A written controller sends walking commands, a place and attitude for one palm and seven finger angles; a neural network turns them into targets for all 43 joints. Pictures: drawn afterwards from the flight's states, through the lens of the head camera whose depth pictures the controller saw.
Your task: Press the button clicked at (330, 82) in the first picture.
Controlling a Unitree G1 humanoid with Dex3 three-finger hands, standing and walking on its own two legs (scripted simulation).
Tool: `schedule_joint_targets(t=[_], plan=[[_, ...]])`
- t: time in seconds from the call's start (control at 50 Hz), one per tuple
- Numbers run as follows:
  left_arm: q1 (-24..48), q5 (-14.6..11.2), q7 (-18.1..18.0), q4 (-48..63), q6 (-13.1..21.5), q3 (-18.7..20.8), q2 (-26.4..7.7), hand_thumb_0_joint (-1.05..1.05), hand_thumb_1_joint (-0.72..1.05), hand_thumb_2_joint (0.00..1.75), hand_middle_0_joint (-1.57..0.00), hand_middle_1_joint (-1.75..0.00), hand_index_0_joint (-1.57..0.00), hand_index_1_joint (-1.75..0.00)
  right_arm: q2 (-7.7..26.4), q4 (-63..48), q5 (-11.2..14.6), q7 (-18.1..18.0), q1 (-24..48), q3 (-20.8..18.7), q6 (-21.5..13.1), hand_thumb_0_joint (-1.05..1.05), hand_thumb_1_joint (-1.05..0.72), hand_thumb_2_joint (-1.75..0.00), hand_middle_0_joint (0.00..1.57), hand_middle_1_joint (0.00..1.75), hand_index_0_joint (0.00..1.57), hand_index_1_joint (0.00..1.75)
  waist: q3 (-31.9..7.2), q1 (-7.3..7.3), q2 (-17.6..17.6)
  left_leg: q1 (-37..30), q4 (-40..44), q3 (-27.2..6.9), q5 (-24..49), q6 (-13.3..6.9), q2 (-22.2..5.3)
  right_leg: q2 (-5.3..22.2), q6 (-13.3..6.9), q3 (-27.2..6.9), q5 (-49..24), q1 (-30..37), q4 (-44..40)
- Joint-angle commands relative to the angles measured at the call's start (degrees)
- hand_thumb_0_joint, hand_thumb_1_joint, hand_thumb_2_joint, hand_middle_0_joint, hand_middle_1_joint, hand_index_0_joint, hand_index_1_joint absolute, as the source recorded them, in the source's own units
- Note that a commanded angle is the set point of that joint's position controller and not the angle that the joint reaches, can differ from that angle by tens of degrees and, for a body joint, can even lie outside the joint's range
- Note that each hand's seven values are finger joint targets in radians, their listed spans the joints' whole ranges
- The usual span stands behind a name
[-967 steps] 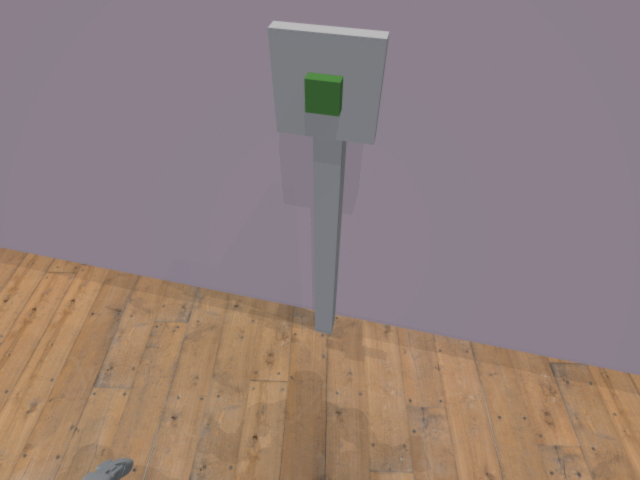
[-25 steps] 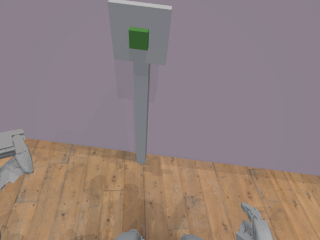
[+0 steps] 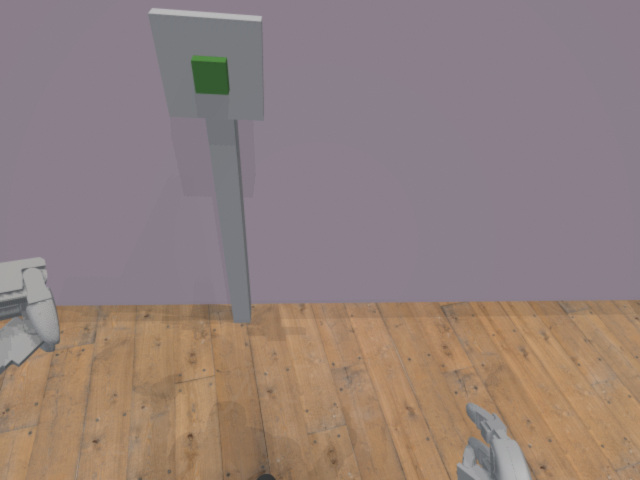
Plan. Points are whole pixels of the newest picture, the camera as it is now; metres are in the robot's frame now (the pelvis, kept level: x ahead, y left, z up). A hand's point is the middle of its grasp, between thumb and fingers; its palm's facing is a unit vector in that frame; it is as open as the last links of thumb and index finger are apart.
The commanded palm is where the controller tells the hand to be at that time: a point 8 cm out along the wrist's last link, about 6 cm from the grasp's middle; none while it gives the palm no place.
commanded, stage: stop stepping back and stand still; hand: left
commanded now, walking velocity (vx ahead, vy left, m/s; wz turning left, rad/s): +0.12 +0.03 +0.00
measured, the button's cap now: (211, 74) +0.76 +0.22 +0.16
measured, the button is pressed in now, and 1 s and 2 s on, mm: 0 0 0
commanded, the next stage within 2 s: let the arm hang, fingers relaxed in 0.58 s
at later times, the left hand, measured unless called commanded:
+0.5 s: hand out of the picture +0.12 +0.24 +0.20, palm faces +0.38 -0.79 -0.48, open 3.1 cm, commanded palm +0.06 +0.29 +0.19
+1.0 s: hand out of the picture -0.01 +0.21 -0.15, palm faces +0.15 -0.95 -0.26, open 3.4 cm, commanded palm none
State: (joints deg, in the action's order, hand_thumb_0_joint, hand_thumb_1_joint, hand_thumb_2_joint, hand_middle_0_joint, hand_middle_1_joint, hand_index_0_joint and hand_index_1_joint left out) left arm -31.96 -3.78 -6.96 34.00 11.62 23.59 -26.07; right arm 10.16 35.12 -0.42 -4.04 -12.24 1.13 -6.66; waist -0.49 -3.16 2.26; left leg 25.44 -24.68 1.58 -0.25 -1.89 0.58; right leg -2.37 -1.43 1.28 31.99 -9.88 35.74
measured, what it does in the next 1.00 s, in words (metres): steps on the spot: left foot, then left foot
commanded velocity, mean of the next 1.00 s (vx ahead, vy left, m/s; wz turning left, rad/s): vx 0.07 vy -0.01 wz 0.00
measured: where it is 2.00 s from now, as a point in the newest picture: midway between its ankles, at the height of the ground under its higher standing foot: outside the picture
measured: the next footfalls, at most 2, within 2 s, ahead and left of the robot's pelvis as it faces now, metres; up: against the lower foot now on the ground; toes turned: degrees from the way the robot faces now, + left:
left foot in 0.24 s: +0.01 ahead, +0.16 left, +0.00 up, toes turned +4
left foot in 0.70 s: -0.04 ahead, +0.13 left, +0.00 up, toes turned +8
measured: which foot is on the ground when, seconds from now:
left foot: down 0.00-0.02, up 0.04-0.22, down 0.24-0.46, up 0.48-0.68, down 0.70-1.00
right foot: down 0.00-1.00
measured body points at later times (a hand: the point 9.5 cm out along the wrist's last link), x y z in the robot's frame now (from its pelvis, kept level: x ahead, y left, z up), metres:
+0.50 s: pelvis -0.06 +0.01 +0.01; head -0.08 +0.01 +0.45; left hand +0.09 +0.28 +0.22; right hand +0.11 -0.19 -0.08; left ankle -0.04 +0.15 -0.71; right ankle -0.04 -0.07 -0.72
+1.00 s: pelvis -0.08 +0.00 +0.00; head -0.05 +0.00 +0.45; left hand -0.02 +0.26 -0.13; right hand +0.03 -0.22 -0.14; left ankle -0.07 +0.13 -0.71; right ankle -0.03 -0.08 -0.72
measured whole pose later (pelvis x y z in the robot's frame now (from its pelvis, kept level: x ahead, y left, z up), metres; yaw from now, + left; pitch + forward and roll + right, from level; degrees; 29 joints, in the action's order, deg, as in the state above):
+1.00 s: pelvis -0.08 +0.00 +0.00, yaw +9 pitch -1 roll +0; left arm -15.9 1.9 -1.9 -43.1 -1.1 1.4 -11.3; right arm 11.6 49.6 -1.6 0.3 -13.8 -0.2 2.2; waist 3.5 -1.2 -0.5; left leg 20.6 -41.5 -1.3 -22.4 -0.2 0.1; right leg -2.2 -3.3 2.2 16.7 -18.3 35.9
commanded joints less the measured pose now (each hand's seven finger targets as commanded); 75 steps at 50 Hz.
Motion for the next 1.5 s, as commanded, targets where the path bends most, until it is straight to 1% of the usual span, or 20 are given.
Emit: schedule_joint_targets(t=[0.0,0.04,0.1,0.18,0.24,0.3,0.4,0.44,0.46,0.56,0.64,0.66,0.68,0.74,0.78,0.82,0.86,0.88,1.04,1.48], plan=[[-10.66,0.21,-1.05,11.09,2.34,6.55,-7.74,0.00,0.90,0.90,-1.30,-1.50,-1.30,-1.50,8.13,-9.90,0.91,-0.21,5.56,-4.11,-0.01,0.00,-0.90,-0.90,0.20,0.30,0.20,0.30,-1.51,4.05,8.97,-4.46,-29.51,0.40,-23.64,4.98,4.61,18.02,-7.05,-18.79,12.92,-18.73,-29.43],[-2.76,0.37,-1.45,16.54,2.99,7.59,-8.74,0.00,0.90,0.90,-1.30,-1.50,-1.30,-1.50,8.77,-8.24,0.57,0.08,6.96,-4.35,0.10,0.00,-0.90,-0.90,0.20,0.30,0.20,0.30,3.56,3.30,9.52,5.86,-48.84,-5.98,-19.93,3.73,1.34,24.72,-10.67,-25.35,12.38,-27.36,-32.06],[-0.03,2.03,-1.95,9.71,3.33,3.28,-4.98,0.00,0.90,0.90,-1.30,-1.50,-1.30,-1.50,7.25,-7.49,-0.14,-0.91,4.96,-2.68,-1.27,0.00,-0.90,-0.90,0.20,0.30,0.20,0.30,2.31,1.05,3.80,0.78,-28.89,-3.16,-18.32,2.23,-5.14,16.42,-5.64,-8.81,1.55,-18.68,-24.65],[6.61,3.66,-3.52,5.20,3.87,-0.47,-2.22,0.00,0.90,0.90,-1.30,-1.50,-1.30,-1.50,8.65,-4.84,-0.43,-2.55,2.93,-3.35,-4.67,0.00,-0.90,-0.90,0.20,0.30,0.20,0.30,0.53,2.46,-3.04,-11.54,-0.48,0.97,-16.48,0.22,-2.63,12.52,-3.21,-5.29,-8.25,-10.03,-15.92],[5.67,3.41,-3.68,10.81,4.54,-0.09,-3.99,0.00,0.90,0.90,-1.30,-1.50,-1.30,-1.50,10.85,-7.74,0.54,-2.58,2.27,-4.23,-5.16,0.00,-0.90,-0.90,0.20,0.30,0.20,0.30,-5.13,3.08,-15.13,-20.09,3.42,-15.83,-1.64,-4.35,-14.82,3.98,1.97,0.65,-15.58,-12.51,1.20],[3.23,2.46,-2.50,15.67,4.91,3.36,-6.62,0.00,0.90,0.90,-1.30,-1.50,-1.30,-1.50,8.24,-6.65,-0.50,-1.08,3.11,-3.24,-5.46,0.00,-0.90,-0.90,0.20,0.30,0.20,0.30,-4.66,2.40,-16.91,-16.36,7.48,-15.97,3.59,-3.73,-14.13,2.05,2.29,2.87,-6.27,-10.87,5.19],[-5.25,2.48,-2.62,11.26,3.57,4.38,-5.21,0.00,0.90,0.90,-1.30,-1.50,-1.30,-1.50,8.18,-8.02,0.04,0.67,5.13,-3.05,-3.81,0.00,-0.90,-0.90,0.20,0.30,0.20,0.30,-1.99,3.48,-9.48,2.97,1.00,-5.65,-27.13,-2.06,-9.31,3.63,0.04,0.64,-9.72,5.44,-9.73],[-7.70,2.00,-2.86,6.78,2.12,6.61,-7.00,0.00,0.90,0.90,-1.30,-1.50,-1.30,-1.50,7.40,-8.86,0.30,0.67,5.39,-4.01,-1.73,0.00,-0.90,-0.90,0.20,0.30,0.20,0.30,-0.82,4.34,12.58,12.10,-26.91,0.82,-29.43,1.35,0.22,19.37,-8.51,-28.56,11.16,1.24,-25.76],[-4.40,1.35,-2.68,6.02,2.37,5.45,-5.64,0.00,0.90,0.90,-1.30,-1.50,-1.30,-1.50,8.01,-7.99,0.45,0.43,5.27,-4.33,-1.19,0.00,-0.90,-0.90,0.20,0.30,0.20,0.30,1.57,3.42,11.65,11.89,-37.99,-1.58,-27.02,1.58,-0.79,22.49,-9.64,-30.00,11.11,-4.34,-28.43],[-0.47,2.01,-2.24,3.48,3.57,3.29,-3.82,0.00,0.90,0.90,-1.30,-1.50,-1.30,-1.50,6.39,-7.18,-0.19,-0.59,6.17,-2.12,-1.34,0.00,-0.90,-0.90,0.20,0.30,0.20,0.30,0.60,2.03,5.03,0.65,-24.21,0.24,-18.12,1.63,-4.01,16.45,-7.20,-10.76,-8.28,-9.72,-23.65],[4.35,2.72,-3.33,9.22,3.85,-0.73,-2.22,0.00,0.90,0.90,-1.30,-1.50,-1.30,-1.50,7.77,-6.90,-0.67,-1.88,5.50,-2.70,-3.46,0.00,-0.90,-0.90,0.20,0.30,0.20,0.30,-1.11,2.66,1.03,-14.81,-3.12,2.54,-14.51,0.11,-2.17,13.91,-4.53,-6.96,-6.81,-10.20,-19.65],[6.79,7.47,4.75,-38.07,-7.28,-17.39,7.31,0.00,0.90,0.90,-1.30,-1.50,-1.30,-1.50,14.98,7.27,-0.97,5.72,-2.52,-5.24,-2.72,0.00,-0.90,-0.90,0.20,0.30,0.20,0.30,1.73,-2.29,-10.55,-15.01,-8.60,-5.93,4.34,-1.30,-8.17,13.75,-1.26,2.68,-25.12,-20.27,1.60],[2.69,5.61,6.07,-39.06,-11.15,-16.79,9.07,0.00,0.90,0.90,-1.26,-1.46,-1.26,-1.46,12.96,3.73,-0.30,5.57,-2.44,-4.46,1.80,0.00,-0.90,-0.90,0.20,0.30,0.20,0.30,-1.09,0.94,-19.10,-10.66,-1.85,-16.51,8.78,-5.62,-14.60,5.32,2.48,2.09,-10.23,-19.36,10.12],[10.21,5.80,6.31,-40.68,-11.51,-18.55,9.69,0.00,0.90,0.90,-1.15,-1.34,-1.15,-1.34,13.37,0.02,-2.81,4.02,-0.49,-4.43,2.73,0.00,-0.90,-0.90,0.20,0.30,0.20,0.30,-2.78,1.02,-4.19,-7.21,-0.13,-24.48,17.56,-11.58,-18.98,3.84,2.57,-3.34,1.33,-20.42,21.75],[12.66,5.40,6.34,-48.40,-11.23,-18.95,9.23,0.00,0.90,0.90,-1.08,-1.26,-1.08,-1.26,13.65,1.13,-3.06,3.43,-0.51,-3.79,3.33,0.00,-0.90,-0.90,0.20,0.30,0.20,0.30,-7.87,1.92,-2.00,-13.42,-3.63,-19.34,29.43,-10.24,-16.28,2.92,2.42,-2.28,-1.72,-14.95,14.70],[9.47,5.29,6.23,-57.83,-11.37,-18.77,6.51,0.00,0.90,0.90,-1.01,-1.18,-1.01,-1.18,13.72,2.37,-1.71,3.15,3.45,-3.62,4.64,0.00,-0.90,-0.90,0.20,0.30,0.20,0.30,-9.56,5.83,0.47,-6.23,-6.73,-10.60,12.22,-4.71,-10.16,3.07,2.16,-2.15,-17.57,0.60,-1.65],[10.13,5.56,6.19,-64.72,-10.93,-18.72,0.11,0.00,0.90,0.90,-0.93,-1.10,-0.93,-1.10,7.95,3.46,-0.49,3.43,2.60,-3.14,6.20,0.00,-0.90,-0.90,0.20,0.30,0.20,0.30,-5.05,4.63,8.05,0.39,-15.30,-2.41,-23.99,1.95,0.92,18.63,-3.11,-23.96,-24.50,-0.99,-17.38],[12.97,5.51,6.51,-67.51,-11.02,-19.51,-0.78,0.00,0.90,0.90,-0.90,-1.06,-0.90,-1.06,7.82,5.16,-0.70,3.70,1.23,-3.21,6.93,0.00,-0.90,-0.90,0.20,0.30,0.20,0.30,-1.97,3.23,3.59,-2.15,-18.35,-2.38,-29.39,2.05,0.39,20.77,-6.81,-24.98,-19.17,-5.74,-19.21],[16.69,4.20,5.44,-81.77,-10.78,-20.78,7.75,0.00,0.90,0.90,-0.60,-0.74,-0.60,-0.74,7.57,15.78,-0.95,2.81,-3.10,-2.98,6.58,0.00,-0.90,-0.90,0.20,0.30,0.20,0.30,-2.43,3.12,-9.36,-14.08,0.50,-9.87,-1.23,-1.39,-8.16,6.50,-1.53,-6.54,-27.84,-3.18,-11.02],[19.69,4.67,5.51,-96.99,-10.73,-20.63,5.26,0.00,0.90,0.90,-0.20,-0.30,-0.20,-0.30,9.04,26.26,-1.05,2.45,-4.68,-3.50,6.54,0.00,-0.90,-0.90,0.20,0.30,0.20,0.30,5.47,2.64,-2.91,-11.30,8.70,-7.49,-19.72,-0.81,-6.00,7.18,-2.17,-7.77,-12.45,-3.39,-19.47]])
